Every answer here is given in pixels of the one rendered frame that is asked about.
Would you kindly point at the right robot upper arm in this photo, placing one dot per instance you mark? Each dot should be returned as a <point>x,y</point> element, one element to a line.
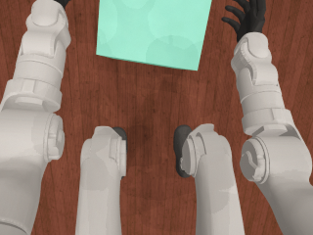
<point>280,166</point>

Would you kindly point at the left robot upper arm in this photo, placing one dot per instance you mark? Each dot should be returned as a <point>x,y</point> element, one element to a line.
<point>29,140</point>

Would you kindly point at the robot left foot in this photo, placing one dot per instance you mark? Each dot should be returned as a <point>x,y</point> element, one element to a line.
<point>121,132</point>

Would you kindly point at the robot left forearm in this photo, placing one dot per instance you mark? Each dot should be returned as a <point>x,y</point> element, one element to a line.
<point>41,61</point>

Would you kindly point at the left robot hand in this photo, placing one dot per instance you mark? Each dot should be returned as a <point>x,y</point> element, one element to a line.
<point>63,3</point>

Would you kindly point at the right robot hand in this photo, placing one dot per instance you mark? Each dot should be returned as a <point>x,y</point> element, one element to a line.
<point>251,20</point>

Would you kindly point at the left robot thigh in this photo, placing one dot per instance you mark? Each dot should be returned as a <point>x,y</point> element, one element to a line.
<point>98,207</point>

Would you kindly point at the robot right forearm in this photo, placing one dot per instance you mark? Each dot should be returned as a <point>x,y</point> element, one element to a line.
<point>259,90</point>

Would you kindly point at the carton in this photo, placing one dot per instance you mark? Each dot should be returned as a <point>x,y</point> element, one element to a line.
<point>165,33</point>

